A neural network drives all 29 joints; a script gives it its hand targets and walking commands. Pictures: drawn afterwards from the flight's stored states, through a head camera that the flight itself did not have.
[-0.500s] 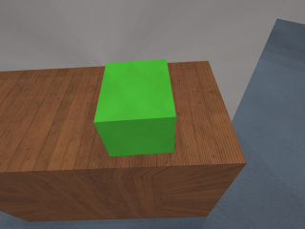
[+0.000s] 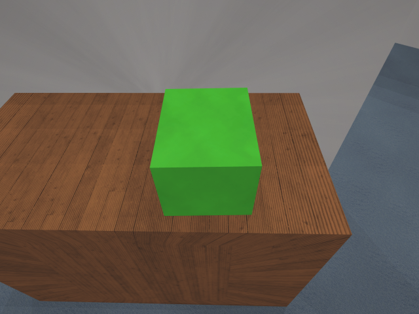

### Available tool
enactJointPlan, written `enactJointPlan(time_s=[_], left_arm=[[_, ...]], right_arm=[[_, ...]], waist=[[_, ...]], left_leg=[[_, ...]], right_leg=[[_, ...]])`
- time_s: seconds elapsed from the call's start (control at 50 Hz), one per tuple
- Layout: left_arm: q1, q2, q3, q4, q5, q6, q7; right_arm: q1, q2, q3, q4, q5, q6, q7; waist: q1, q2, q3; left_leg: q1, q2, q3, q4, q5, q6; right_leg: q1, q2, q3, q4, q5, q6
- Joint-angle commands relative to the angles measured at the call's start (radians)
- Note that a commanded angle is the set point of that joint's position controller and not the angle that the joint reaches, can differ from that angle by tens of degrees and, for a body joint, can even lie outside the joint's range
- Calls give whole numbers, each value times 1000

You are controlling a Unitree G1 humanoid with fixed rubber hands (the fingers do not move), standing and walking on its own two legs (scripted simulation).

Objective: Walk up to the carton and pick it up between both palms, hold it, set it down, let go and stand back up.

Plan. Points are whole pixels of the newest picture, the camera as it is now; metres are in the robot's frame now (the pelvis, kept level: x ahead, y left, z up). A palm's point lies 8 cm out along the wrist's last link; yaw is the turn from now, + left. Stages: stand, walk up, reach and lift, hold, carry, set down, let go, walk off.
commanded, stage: walk up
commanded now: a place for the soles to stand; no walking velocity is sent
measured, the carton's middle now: (207, 149) +0.50 +0.03 +0.02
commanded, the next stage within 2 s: none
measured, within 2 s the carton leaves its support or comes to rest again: neither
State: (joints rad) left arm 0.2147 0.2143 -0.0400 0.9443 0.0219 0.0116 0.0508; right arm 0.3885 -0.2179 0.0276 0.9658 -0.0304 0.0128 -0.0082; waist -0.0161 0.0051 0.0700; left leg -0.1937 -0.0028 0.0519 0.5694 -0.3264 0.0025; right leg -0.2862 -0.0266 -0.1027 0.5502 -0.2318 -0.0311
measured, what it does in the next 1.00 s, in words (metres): stands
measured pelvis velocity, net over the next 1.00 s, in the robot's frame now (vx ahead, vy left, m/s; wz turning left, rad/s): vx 0.02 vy -0.03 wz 0.13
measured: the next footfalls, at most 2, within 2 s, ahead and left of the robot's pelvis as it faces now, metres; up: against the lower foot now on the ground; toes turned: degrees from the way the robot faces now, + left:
none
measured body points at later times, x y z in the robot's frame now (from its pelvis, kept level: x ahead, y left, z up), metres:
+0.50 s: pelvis +0.03 -0.01 +0.01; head +0.04 -0.01 +0.46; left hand +0.05 +0.24 -0.14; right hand +0.03 -0.24 -0.14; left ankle -0.02 +0.09 -0.73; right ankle +0.04 -0.11 -0.73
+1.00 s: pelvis +0.02 -0.03 +0.01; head +0.04 -0.03 +0.46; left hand +0.01 +0.22 -0.14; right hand +0.03 -0.27 -0.15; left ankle -0.02 +0.09 -0.73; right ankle +0.04 -0.11 -0.73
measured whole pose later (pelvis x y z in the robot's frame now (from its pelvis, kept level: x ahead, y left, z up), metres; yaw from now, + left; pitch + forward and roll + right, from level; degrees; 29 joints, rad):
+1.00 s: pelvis +0.02 -0.03 +0.01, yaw +7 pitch -2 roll -1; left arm 0.24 0.22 -0.03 1.07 0.01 0.02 0.02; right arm 0.36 -0.20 0.04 1.05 -0.01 -0.02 -0.04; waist 0.01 0.02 0.06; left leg -0.16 -0.01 -0.09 0.49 -0.30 -0.01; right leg -0.19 -0.03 -0.24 0.45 -0.23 -0.05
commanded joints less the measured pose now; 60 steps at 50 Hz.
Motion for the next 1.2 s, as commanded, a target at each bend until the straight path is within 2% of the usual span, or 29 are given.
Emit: enactJointPlan(time_s=[0.0, 0.02, 0.04, 0.06, 0.08, 0.12, 0.18, 0.24, 0.32, 0.4, 0.42, 0.46, 0.48, 0.52, 0.56, 0.66, 0.72, 0.78, 0.82, 0.94, 1.02, 1.04, 1.1, 1.14, 1.18], left_arm=[[45, 104, 21, -3, 0, -16, -29], [39, 87, 22, 16, -2, -9, -31], [25, 83, 16, 25, -4, -6, -31], [15, 94, 16, 32, -5, -6, -31], [18, 102, 15, 37, -3, -11, -33], [28, 94, 14, 55, 2, -19, -33], [33, 95, 11, 71, -3, -28, -26], [40, 95, 10, 89, -5, -24, -23], [44, 101, 8, 101, -8, -18, -21], [42, 111, 10, 111, -7, -19, -20], [47, 111, 9, 109, -9, -22, -21], [44, 113, 10, 114, -9, -22, -20], [47, 112, 12, 115, -10, -22, -21], [44, 110, 12, 113, -11, -22, -19], [35, 112, 15, 111, -10, -19, -21], [45, 113, 20, 112, -9, -17, -20], [46, 122, 24, 111, -12, -14, -19], [50, 118, 26, 110, -11, -10, -20], [54, 124, 28, 109, -11, -8, -20], [42, 129, 37, 92, -9, -5, -21], [52, 133, 41, 86, -9, -2, -22], [53, 134, 43, 84, -8, 0, -24], [46, 132, 45, 76, -7, 2, -24], [55, 138, 49, 72, -6, 5, -24], [55, 133, 51, 66, -6, 7, -25]], right_arm=[[48, -111, -26, -21, 2, -36, 3], [36, -102, -21, -20, 8, -41, 0], [42, -103, -15, -19, 11, -43, -2], [46, -105, -14, -16, 16, -46, -6], [49, -119, -14, -5, 21, -48, -10], [43, -124, -16, 6, 23, -53, -14], [64, -111, -15, 27, 23, -58, -15], [71, -108, -16, 28, 19, -55, -20], [73, -106, -14, 32, 22, -49, -24], [59, -101, -11, 37, 24, -49, -25], [62, -102, -12, 41, 25, -49, -25], [64, -98, -8, 46, 22, -49, -26], [59, -93, -7, 49, 22, -50, -25], [66, -92, -5, 54, 24, -49, -27], [63, -86, -2, 62, 24, -48, -28], [60, -87, 0, 73, 23, -47, -31], [59, -81, 2, 72, 21, -44, -33], [56, -76, 4, 78, 20, -43, -34], [55, -80, 4, 76, 20, -42, -34], [53, -79, 2, 69, 17, -43, -37], [43, -94, -5, 62, 17, -43, -38], [43, -89, -4, 64, 20, -42, -37], [43, -91, -6, 54, 20, -43, -39], [39, -89, -9, 47, 18, -44, -38], [38, -99, -12, 39, 19, -44, -39]], waist=[[30, 32, -13], [23, 32, 24], [21, 37, 43], [17, 30, 64], [20, 41, 58], [20, 51, 47], [13, 72, -8], [9, 44, -35], [9, 33, -18], [13, -4, -7], [16, 11, -28], [16, -6, -19], [16, 10, -21], [16, 5, -20], [16, -8, 0], [19, 8, -1], [19, -13, 4], [25, 7, 17], [22, -7, 10], [18, -11, 14], [20, 16, 10], [26, 12, 12], [18, -2, 10], [23, 24, 9], [23, 25, 5]], left_leg=[[-28, 112, -190, -231, -7, 40], [-125, 149, -218, -281, -107, 54], [-165, 164, -235, -316, -131, 56], [-182, 165, -237, -331, -93, 47], [-142, 160, -225, -338, -19, 29], [-63, 165, -214, -312, 181, 19], [21, 141, -164, -254, 407, 18], [44, 135, -154, -229, 468, 18], [5, 119, -154, -220, 405, 19], [-28, 103, -166, -209, 343, 33], [-18, 97, -160, -203, 336, 34], [-26, 95, -166, -202, 310, 37], [-36, 95, -167, -194, 301, 37], [-47, 90, -170, -188, 297, 36], [-65, 90, -175, -188, 269, 36], [-69, 80, -173, -175, 228, 32], [-80, 71, -172, -164, 209, 29], [-93, 68, -173, -163, 187, 27], [-102, 59, -173, -148, 163, 25], [-103, 58, -177, -136, 174, 24], [-112, 54, -186, -129, 181, 23], [-123, 55, -194, -129, 179, 24], [-129, 55, -205, -120, 185, 31], [-127, 53, -211, -118, 196, 30], [-143, 57, -229, -118, 207, 35]], right_leg=[[18, -66, 136, -129, -76, -23], [76, -56, 116, -120, -86, -12], [121, -61, 103, -107, -66, -11], [142, -64, 106, -114, -34, -10], [129, -68, 107, -117, 5, -10], [100, -69, 89, -127, 41, -2], [118, -86, 78, -134, 93, 1], [122, -93, 65, -126, 118, -2], [145, -102, 67, -132, 129, -7], [167, -112, 73, -148, 154, -12], [176, -120, 80, -150, 170, -21], [177, -120, 79, -152, 159, -23], [183, -120, 77, -158, 163, -24], [197, -126, 75, -160, 183, -31], [193, -125, 67, -168, 162, -31], [202, -136, 66, -185, 125, -41], [203, -141, 62, -196, 109, -40], [202, -143, 55, -206, 77, -43], [208, -155, 65, -216, 51, -48], [187, -158, 47, -221, -11, -54], [190, -162, 33, -217, -33, -58], [192, -155, 23, -214, -47, -53], [191, -158, 19, -211, -50, -56], [189, -157, 13, -207, -56, -56], [198, -151, 3, -190, -54, -56]])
